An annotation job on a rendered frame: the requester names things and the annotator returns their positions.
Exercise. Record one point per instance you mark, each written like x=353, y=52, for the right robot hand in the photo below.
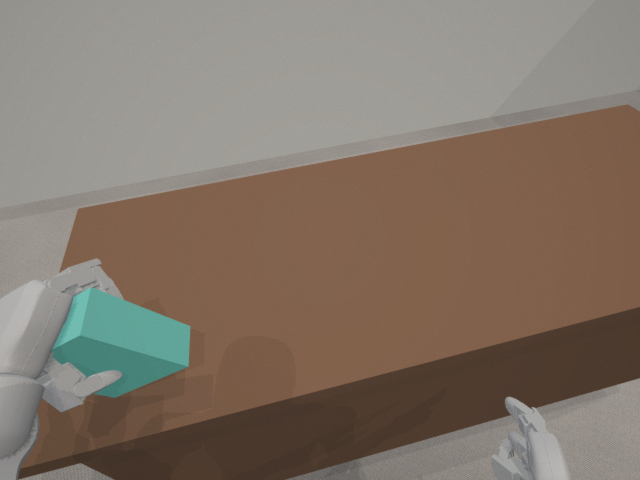
x=541, y=453

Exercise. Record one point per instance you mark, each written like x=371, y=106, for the left robot hand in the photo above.
x=31, y=318

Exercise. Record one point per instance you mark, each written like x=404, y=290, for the sponge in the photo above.
x=103, y=332

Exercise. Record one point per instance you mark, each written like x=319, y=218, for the table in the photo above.
x=345, y=308

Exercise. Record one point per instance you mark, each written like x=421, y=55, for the robot left forearm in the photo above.
x=19, y=421

